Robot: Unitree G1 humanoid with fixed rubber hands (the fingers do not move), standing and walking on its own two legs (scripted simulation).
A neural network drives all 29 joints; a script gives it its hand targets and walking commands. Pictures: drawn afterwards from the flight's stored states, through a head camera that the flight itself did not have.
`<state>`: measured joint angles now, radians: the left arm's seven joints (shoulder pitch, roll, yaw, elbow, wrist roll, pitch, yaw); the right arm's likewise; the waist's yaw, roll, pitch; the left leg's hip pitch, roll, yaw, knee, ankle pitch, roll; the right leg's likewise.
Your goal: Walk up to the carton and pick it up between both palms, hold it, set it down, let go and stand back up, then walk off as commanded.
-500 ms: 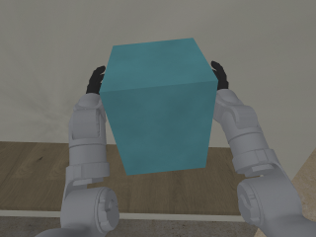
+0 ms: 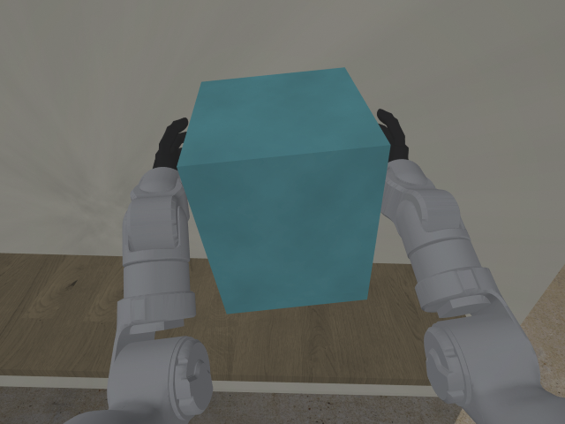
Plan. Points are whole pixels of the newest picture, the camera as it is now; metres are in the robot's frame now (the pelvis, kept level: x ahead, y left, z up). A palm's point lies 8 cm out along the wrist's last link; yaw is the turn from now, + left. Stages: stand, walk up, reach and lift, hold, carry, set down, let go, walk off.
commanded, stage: hold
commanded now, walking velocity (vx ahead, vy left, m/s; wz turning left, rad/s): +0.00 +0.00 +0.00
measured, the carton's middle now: (285, 191) +0.37 -0.01 +0.21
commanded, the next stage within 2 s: none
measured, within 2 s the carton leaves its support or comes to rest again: neither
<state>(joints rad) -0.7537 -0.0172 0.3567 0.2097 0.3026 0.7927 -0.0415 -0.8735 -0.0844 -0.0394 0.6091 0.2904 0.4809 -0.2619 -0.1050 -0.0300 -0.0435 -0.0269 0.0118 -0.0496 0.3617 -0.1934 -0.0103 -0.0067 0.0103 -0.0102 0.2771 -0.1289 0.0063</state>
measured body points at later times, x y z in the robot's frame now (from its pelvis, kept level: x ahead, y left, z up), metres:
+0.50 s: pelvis +0.00 +0.00 +0.00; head -0.07 +0.02 +0.44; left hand +0.38 +0.15 +0.25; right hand +0.38 -0.15 +0.25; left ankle +0.01 +0.12 -0.75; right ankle +0.03 -0.12 -0.75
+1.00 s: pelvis +0.00 +0.00 +0.00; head -0.07 +0.02 +0.44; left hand +0.38 +0.14 +0.24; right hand +0.38 -0.15 +0.25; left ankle +0.01 +0.12 -0.75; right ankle +0.03 -0.12 -0.75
